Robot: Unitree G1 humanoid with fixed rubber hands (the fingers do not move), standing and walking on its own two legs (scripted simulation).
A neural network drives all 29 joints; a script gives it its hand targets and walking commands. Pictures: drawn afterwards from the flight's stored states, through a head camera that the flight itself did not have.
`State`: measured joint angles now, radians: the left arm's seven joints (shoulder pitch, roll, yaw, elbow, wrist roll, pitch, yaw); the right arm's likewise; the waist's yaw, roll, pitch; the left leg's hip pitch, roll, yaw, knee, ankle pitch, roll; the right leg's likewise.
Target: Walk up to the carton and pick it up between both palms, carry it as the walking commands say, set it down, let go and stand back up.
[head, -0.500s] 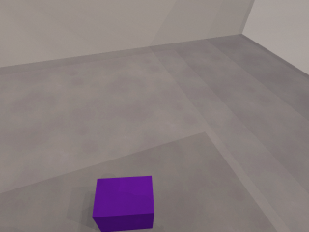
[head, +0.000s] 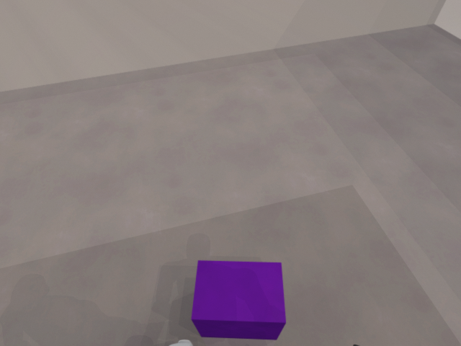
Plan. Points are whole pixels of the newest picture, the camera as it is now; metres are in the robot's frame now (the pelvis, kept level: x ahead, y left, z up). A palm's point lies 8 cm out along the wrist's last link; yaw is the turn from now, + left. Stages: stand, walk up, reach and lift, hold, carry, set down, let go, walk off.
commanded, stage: walk up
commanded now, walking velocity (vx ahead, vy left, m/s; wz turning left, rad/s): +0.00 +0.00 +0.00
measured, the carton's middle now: (239, 301) +0.38 +0.02 -0.62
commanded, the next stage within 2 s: none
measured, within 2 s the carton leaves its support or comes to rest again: neither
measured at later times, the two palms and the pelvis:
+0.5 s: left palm out of the picture +0.06 +0.30 -0.13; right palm out of the picture +0.03 -0.21 -0.15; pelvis -0.01 +0.04 +0.00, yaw -1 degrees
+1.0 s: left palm out of the picture -0.04 +0.21 -0.14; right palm out of the picture -0.02 -0.25 -0.13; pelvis -0.05 -0.02 +0.01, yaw +2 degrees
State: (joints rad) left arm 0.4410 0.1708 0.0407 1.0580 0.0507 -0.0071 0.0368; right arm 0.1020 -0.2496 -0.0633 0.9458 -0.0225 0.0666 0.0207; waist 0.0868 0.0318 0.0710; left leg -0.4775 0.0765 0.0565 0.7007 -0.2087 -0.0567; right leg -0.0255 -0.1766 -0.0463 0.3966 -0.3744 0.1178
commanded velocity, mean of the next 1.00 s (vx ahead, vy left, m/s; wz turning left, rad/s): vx -0.01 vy -0.01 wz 0.01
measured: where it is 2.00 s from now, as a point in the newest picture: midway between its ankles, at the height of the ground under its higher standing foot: outside the picture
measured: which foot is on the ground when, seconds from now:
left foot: up 0.00-0.02, down 0.04-0.60, up 0.62-0.88, down 0.90-1.00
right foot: down 0.00-0.04, up 0.06-0.54, down 0.56-1.00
